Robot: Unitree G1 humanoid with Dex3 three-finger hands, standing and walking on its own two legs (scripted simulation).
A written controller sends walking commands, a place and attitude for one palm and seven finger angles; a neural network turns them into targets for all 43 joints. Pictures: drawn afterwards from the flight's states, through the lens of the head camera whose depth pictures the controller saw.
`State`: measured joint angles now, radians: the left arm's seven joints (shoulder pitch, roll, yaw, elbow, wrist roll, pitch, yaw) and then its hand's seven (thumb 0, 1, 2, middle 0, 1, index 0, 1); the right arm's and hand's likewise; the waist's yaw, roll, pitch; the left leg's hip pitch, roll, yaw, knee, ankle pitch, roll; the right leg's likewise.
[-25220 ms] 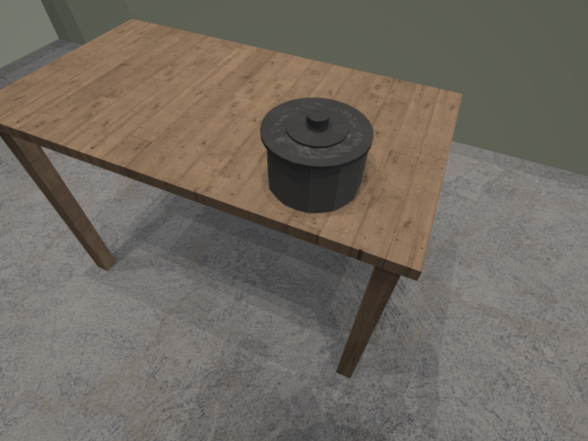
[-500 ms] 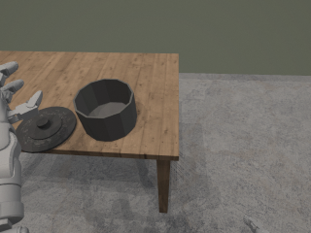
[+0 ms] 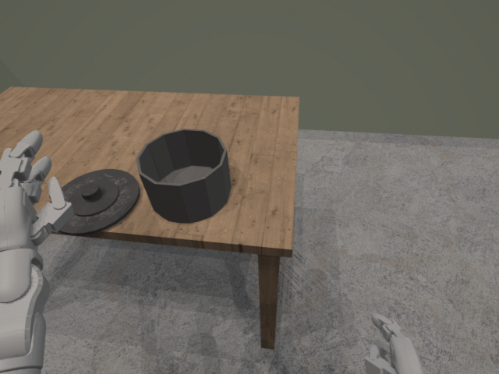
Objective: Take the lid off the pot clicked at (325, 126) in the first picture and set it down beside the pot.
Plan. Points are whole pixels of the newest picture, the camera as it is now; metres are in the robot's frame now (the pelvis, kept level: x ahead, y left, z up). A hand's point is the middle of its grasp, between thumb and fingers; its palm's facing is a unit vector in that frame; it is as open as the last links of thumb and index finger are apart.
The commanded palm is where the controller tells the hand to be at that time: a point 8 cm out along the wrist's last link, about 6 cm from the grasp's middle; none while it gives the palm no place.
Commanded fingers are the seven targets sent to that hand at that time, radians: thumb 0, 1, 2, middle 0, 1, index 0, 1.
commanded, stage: draw the hand back to the body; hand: left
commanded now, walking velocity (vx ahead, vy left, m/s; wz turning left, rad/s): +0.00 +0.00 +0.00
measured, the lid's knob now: (90, 191) +0.47 +0.43 -0.01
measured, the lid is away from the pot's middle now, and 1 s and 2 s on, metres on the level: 0.23 0.23 0.23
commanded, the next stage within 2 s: step back with the hand held close in 0.64 s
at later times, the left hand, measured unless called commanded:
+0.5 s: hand (49, 277) +0.18 +0.26 +0.16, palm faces +0.39 -0.86 -0.33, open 7.4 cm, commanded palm +0.12 +0.30 +0.18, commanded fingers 0.00 0.90 0.90 -0.20 -0.30 -0.20 -0.30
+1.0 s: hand (31, 289) +0.16 +0.27 +0.16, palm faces +0.33 -0.84 -0.42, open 7.4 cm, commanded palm +0.10 +0.32 +0.18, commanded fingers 0.00 0.90 0.90 -0.20 -0.30 -0.20 -0.30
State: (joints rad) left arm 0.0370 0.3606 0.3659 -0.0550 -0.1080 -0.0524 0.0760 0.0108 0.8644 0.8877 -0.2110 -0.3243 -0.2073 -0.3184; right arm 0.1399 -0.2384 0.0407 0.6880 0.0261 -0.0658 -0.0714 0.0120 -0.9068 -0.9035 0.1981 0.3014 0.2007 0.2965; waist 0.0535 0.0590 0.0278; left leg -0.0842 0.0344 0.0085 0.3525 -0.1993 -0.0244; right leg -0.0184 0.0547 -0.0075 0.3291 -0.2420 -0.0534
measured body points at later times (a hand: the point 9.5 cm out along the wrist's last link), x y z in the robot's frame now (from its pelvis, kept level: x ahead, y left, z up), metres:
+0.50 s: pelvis -0.01 +0.02 +0.00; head -0.04 +0.00 +0.45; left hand +0.15 +0.30 +0.18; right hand +0.18 -0.20 -0.08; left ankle +0.00 +0.14 -0.75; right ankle -0.04 -0.08 -0.75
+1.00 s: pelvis -0.03 +0.04 +0.00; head -0.04 +0.03 +0.45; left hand +0.14 +0.32 +0.18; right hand +0.16 -0.20 -0.08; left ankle +0.00 +0.14 -0.75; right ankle -0.04 -0.08 -0.75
